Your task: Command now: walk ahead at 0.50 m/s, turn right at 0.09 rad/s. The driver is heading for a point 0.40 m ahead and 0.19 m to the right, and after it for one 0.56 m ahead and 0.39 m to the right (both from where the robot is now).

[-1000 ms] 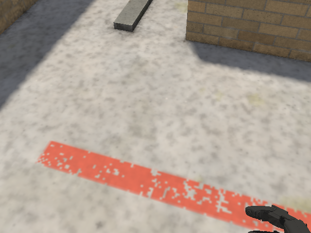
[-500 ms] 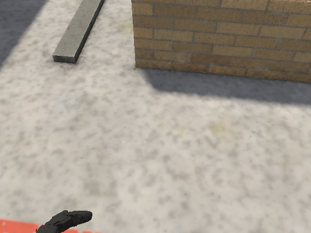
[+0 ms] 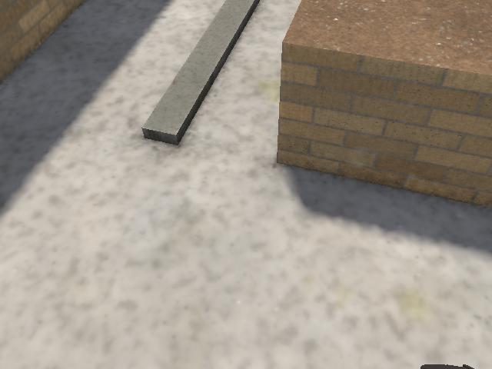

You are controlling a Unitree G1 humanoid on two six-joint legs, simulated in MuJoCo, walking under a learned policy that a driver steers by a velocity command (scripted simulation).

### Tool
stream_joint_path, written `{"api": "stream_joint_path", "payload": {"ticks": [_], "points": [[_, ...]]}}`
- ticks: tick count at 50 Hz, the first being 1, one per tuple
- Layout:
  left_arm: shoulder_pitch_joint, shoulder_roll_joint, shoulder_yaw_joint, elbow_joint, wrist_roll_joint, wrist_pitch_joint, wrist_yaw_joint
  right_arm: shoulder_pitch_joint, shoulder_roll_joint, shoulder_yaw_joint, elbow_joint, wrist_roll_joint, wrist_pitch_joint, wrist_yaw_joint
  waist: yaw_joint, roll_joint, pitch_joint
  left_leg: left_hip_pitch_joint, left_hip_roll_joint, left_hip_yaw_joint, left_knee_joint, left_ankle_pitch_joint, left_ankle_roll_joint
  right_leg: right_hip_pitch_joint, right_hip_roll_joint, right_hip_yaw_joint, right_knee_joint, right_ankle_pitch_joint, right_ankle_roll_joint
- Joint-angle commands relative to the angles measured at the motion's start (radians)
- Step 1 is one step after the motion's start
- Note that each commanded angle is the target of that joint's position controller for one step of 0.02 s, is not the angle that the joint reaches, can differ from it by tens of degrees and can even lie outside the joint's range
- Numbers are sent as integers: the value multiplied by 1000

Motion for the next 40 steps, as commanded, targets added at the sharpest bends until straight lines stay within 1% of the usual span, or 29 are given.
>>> {"api": "stream_joint_path", "payload": {"ticks": [1,2,3,4,5,6,7,8,9,10,11,13,16,21,24,26,27,28,29,30,31,32,33,34,35,36,37,38,40], "points": [[34,176,43,-20,-8,5,8,-128,-79,-18,-108,4,-32,16,-9,-122,66,-9,-26,12,-71,-78,27,28,-305,183,0,310,-157],[21,184,46,-19,-10,9,10,-92,-93,-24,-101,3,-37,17,-35,-132,48,56,-41,19,-96,-104,38,29,-306,194,36,356,-147],[-8,191,47,-24,-13,13,12,-10,-113,-37,-78,-1,-42,16,-90,-135,9,185,-70,43,-138,-100,54,10,-284,182,116,470,-129],[-18,165,38,-30,-10,14,12,139,-162,-62,-32,-9,-44,7,-153,-111,-89,414,-70,42,-141,-79,81,-55,-226,144,282,543,-101],[-31,102,14,-60,12,9,11,335,-246,-86,-4,-27,-45,-6,-225,3,-251,731,130,-164,-113,-42,151,-263,-151,87,601,304,-55],[89,-2,-15,-73,1,-12,7,375,-306,-96,11,-34,-37,-6,-169,270,-357,1023,346,-582,-210,-173,292,-644,1,77,917,-279,3],[54,109,12,-49,-23,-23,6,379,-204,-74,7,-27,-34,-8,-206,171,-334,981,328,-630,-265,-294,280,-743,-46,195,1047,-297,3],[-26,152,26,-74,-33,-25,7,311,-159,-59,-1,-20,-35,-12,-195,121,-204,862,300,-473,-279,-275,234,-787,-91,183,1069,-206,-4],[-71,139,27,-80,-26,-19,11,239,-129,-48,-6,-20,-36,-11,-164,57,-136,729,257,-360,-311,-221,206,-751,-135,162,1039,-121,0],[-93,128,32,-85,-14,-10,14,187,-99,-41,-4,-21,-38,-8,-138,52,-72,620,220,-275,-352,-180,190,-719,-159,160,989,-64,3],[-75,112,36,-82,-15,5,13,158,-82,-36,0,-27,-43,-6,-107,68,-44,546,193,-203,-390,-147,176,-664,-179,166,960,-24,4],[-59,71,34,-83,-18,29,11,146,-88,-43,18,-30,-54,-7,-81,59,-15,482,182,-113,-436,-58,177,-630,-183,162,934,17,11],[-103,58,36,-108,-10,45,13,165,-118,-56,47,-34,-57,-19,-76,22,18,486,183,-4,-455,57,179,-693,-181,176,853,115,24],[-246,38,26,-157,-3,41,-15,192,-154,-66,75,-27,-43,-37,-118,12,60,526,165,137,-470,54,150,-682,-170,109,587,310,20],[-343,31,19,-202,-4,41,-33,237,-176,-75,97,-16,-29,-42,-154,2,96,607,193,175,-456,54,143,-700,-164,63,487,295,3],[-379,38,20,-229,-6,43,-43,254,-189,-80,109,-5,-16,-41,-159,8,109,672,212,194,-423,94,131,-705,-155,36,445,231,-17],[-385,44,22,-240,-6,44,-48,252,-197,-83,113,0,-10,-41,-152,15,107,697,218,206,-393,158,123,-688,-143,16,429,186,-31],[-371,58,30,-247,-3,45,-52,228,-211,-86,107,3,-2,-43,-130,29,99,703,214,227,-327,354,109,-638,-114,-16,411,138,-47],[-326,78,41,-245,3,46,-52,211,-228,-90,100,8,7,-48,-100,52,59,708,205,240,-230,576,94,-555,-68,-56,409,91,-63],[-218,111,60,-223,2,44,-52,191,-239,-93,93,14,17,-52,-40,57,-2,694,182,253,-72,720,74,-420,-17,-83,371,97,-85],[-62,170,92,-183,5,42,-41,177,-233,-88,86,21,19,-53,39,28,-87,607,131,271,148,659,29,-184,26,-74,269,239,-118],[23,271,118,-169,10,49,-15,200,-169,-66,56,-18,9,-50,42,-144,-177,315,59,263,480,85,-41,121,-145,177,287,590,-182],[-55,351,116,-220,30,41,-12,286,-79,-31,8,-38,-18,-39,-70,-337,-342,-22,-151,112,846,-683,-103,378,-430,730,205,791,-427],[-29,279,97,-237,26,41,-21,226,-167,-47,20,-7,-40,-28,7,-157,-439,-42,-101,-79,896,-665,-84,364,-420,690,172,823,-415],[-77,225,82,-239,19,35,-22,157,-165,-45,-7,17,-43,-28,-9,-127,-320,-90,-62,-66,859,-589,-62,267,-375,529,187,814,-366],[-130,187,74,-239,-2,33,-21,142,-155,-45,4,0,-37,-40,-45,-42,-197,-92,-21,-53,763,-515,-59,115,-309,420,170,745,-302],[-181,153,63,-251,-5,35,-14,130,-172,-53,3,-22,-25,-53,-69,-48,-146,-56,5,-51,691,-465,-61,-6,-276,375,145,692,-272],[-204,153,60,-262,8,39,-8,139,-180,-59,-1,-28,-7,-54,-100,-54,-124,13,11,-53,663,-437,-60,-113,-259,358,112,688,-266],[-215,178,67,-269,24,37,-3,161,-152,-55,-12,-32,16,-58,-126,-77,-127,63,-12,-43,599,-405,-72,-197,-241,333,96,767,-270]]}}
Velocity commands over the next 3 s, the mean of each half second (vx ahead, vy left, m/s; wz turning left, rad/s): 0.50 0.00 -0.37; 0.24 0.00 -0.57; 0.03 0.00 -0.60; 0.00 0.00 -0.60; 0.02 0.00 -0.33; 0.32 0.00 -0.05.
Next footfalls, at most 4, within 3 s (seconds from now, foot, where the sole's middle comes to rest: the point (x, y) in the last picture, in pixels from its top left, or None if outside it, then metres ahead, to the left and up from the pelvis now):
0.10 left None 0.22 0.14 -0.78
0.64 right None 0.45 -0.16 -0.78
1.16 left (285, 327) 0.61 -0.01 -0.78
1.56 right None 0.39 -0.19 -0.78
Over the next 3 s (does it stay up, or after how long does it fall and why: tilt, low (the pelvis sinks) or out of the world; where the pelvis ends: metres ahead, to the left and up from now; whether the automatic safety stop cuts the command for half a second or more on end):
stays up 0.51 -0.20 0.01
